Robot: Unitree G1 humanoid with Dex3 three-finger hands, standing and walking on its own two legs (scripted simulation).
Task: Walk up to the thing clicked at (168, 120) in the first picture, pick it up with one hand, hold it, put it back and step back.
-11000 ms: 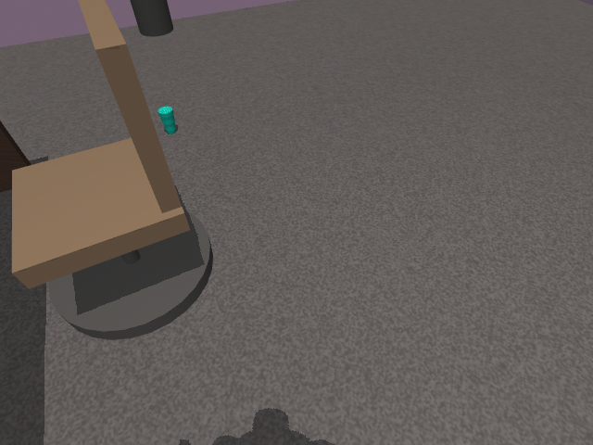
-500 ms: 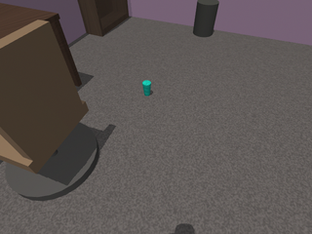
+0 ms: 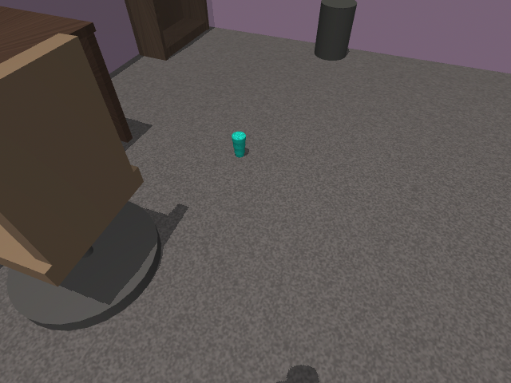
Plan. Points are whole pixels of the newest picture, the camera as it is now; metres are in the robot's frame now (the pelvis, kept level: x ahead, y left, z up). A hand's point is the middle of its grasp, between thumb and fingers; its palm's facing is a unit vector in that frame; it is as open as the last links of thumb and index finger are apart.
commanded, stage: stand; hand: left
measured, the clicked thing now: (239, 145) +1.48 +0.16 -0.71
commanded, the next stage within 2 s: walk up in 0.88 s
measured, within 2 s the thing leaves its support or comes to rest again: neither
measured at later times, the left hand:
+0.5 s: hand out of the picture +0.08 +0.26 -0.16, palm faces -0.02 -0.94 -0.35, open 7.4 cm
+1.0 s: hand out of the picture +0.09 +0.27 -0.16, palm faces +0.01 -0.94 -0.34, open 7.4 cm
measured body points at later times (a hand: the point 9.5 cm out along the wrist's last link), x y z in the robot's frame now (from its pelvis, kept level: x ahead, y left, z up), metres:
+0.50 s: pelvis +0.00 +0.00 +0.00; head +0.01 +0.00 +0.45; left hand +0.08 +0.30 -0.13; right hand +0.08 -0.30 -0.13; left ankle +0.00 +0.14 -0.75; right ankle +0.00 -0.12 -0.75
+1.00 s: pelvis +0.02 +0.01 -0.01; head +0.02 +0.01 +0.44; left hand +0.09 +0.32 -0.13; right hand +0.10 -0.31 -0.13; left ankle +0.00 +0.14 -0.74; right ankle +0.00 -0.12 -0.75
